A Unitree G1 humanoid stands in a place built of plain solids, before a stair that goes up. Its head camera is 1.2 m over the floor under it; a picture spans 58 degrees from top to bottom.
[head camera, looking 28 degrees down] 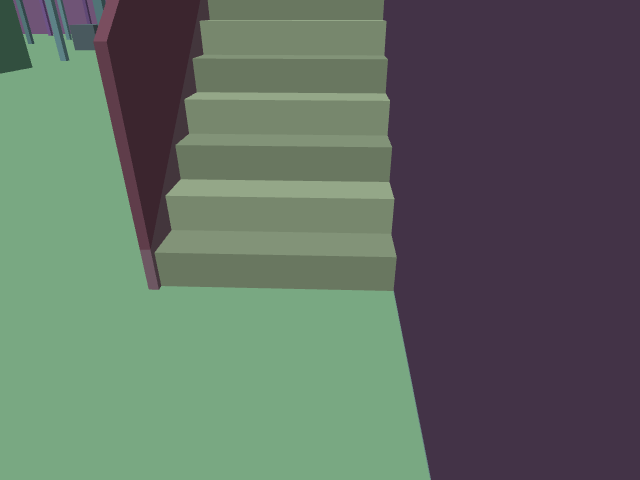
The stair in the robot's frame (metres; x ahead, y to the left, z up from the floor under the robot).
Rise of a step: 0.19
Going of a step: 0.24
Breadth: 1.14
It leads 2 degrees to the right of straight ahead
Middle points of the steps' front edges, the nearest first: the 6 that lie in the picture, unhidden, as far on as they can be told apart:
1.75 0.21 0.19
1.99 0.20 0.38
2.23 0.19 0.57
2.47 0.19 0.76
2.70 0.18 0.95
2.94 0.17 1.14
